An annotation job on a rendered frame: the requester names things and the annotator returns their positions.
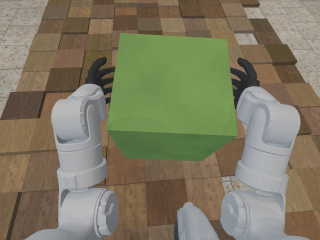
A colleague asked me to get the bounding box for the carton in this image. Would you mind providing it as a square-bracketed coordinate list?
[106, 33, 238, 162]

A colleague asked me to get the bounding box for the robot left forearm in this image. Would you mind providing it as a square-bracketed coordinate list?
[51, 83, 108, 225]

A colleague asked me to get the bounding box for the robot right thigh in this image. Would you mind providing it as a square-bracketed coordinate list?
[177, 206, 220, 240]

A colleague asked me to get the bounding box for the robot right shin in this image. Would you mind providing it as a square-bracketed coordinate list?
[178, 202, 194, 240]

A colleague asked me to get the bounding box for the robot left hand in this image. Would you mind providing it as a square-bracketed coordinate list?
[85, 57, 116, 104]

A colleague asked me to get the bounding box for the robot right forearm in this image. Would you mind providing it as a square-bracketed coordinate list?
[235, 86, 301, 225]

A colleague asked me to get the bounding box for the robot right upper arm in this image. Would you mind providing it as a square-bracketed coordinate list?
[220, 190, 310, 240]

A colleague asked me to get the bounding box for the robot right hand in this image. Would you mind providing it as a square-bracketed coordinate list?
[230, 57, 260, 109]

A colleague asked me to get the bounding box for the robot left upper arm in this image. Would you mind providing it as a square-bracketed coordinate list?
[24, 188, 119, 240]

